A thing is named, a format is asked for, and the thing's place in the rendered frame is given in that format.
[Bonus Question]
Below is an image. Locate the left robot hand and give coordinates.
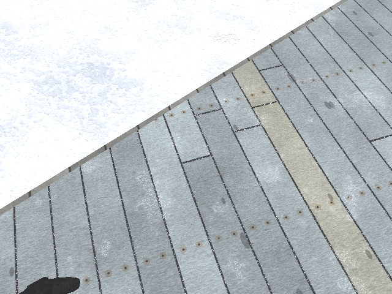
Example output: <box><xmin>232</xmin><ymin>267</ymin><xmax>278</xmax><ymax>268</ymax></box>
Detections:
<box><xmin>19</xmin><ymin>277</ymin><xmax>80</xmax><ymax>294</ymax></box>

